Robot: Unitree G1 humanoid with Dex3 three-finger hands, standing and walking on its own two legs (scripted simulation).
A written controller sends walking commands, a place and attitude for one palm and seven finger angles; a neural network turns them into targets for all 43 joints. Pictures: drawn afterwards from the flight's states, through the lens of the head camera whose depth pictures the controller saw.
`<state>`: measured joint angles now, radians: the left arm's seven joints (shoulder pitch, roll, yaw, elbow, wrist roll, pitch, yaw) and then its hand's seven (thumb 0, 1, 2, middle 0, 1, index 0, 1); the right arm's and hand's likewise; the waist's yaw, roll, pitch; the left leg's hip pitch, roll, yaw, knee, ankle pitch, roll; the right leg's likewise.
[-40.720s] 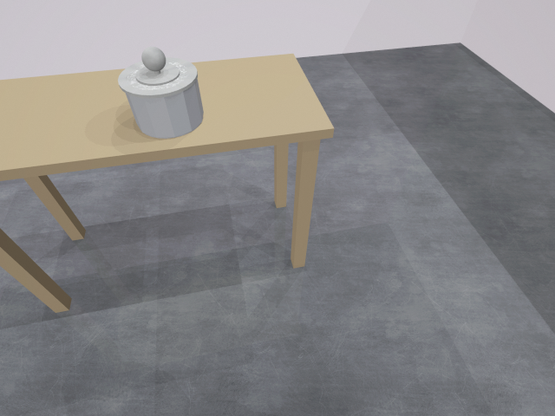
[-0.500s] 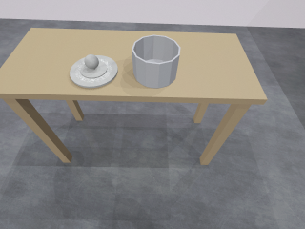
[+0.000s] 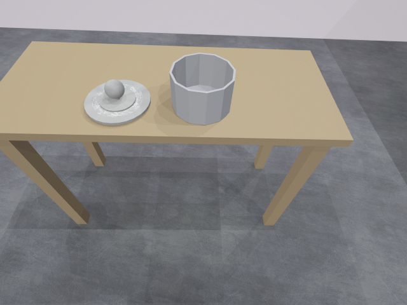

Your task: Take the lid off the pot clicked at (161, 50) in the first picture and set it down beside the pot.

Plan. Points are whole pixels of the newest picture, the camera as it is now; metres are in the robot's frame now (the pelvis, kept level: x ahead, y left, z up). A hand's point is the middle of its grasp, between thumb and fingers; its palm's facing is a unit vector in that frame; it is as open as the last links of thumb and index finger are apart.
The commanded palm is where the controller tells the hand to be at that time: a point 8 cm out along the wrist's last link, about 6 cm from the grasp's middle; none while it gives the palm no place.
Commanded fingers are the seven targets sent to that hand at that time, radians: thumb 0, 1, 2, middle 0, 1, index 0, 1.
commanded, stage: let the arm hang, fingers relaxed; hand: left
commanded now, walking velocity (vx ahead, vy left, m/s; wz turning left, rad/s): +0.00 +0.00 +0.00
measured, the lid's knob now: (114, 89) +0.64 +0.26 +0.02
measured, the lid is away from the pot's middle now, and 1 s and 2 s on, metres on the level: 0.24 0.24 0.24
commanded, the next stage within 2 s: look to check the result in 0.26 s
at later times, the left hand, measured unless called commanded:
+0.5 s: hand out of the picture +0.01 +0.18 -0.17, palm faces +0.03 -0.98 -0.21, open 7.3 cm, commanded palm none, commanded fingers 0.00 0.90 0.90 -0.20 -0.30 -0.20 -0.30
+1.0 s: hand out of the picture -0.04 +0.17 -0.17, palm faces +0.04 -0.98 -0.19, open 7.3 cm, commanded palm none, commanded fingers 0.00 0.90 0.90 -0.20 -0.30 -0.20 -0.30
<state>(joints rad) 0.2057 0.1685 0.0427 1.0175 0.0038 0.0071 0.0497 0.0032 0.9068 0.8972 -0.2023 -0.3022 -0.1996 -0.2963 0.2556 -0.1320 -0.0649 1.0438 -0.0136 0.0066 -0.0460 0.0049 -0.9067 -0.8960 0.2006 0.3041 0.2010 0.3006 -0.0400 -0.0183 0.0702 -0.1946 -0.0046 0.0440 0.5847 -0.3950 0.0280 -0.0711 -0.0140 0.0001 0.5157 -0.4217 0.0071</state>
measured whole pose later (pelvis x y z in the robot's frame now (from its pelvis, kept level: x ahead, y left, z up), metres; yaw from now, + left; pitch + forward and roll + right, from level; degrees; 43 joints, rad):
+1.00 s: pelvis -0.05 +0.00 +0.01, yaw +1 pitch +0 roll +0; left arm 0.26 0.14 0.03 1.10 0.01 0.00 0.05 0.01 0.92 0.90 -0.20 -0.30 -0.20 -0.30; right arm 0.27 -0.12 -0.06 1.11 -0.01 0.00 -0.04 0.01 -0.92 -0.90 0.20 0.30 0.20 0.30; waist -0.02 -0.02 0.08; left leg -0.19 -0.02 0.04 0.48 -0.28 0.03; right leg -0.06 -0.03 -0.02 0.40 -0.34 0.02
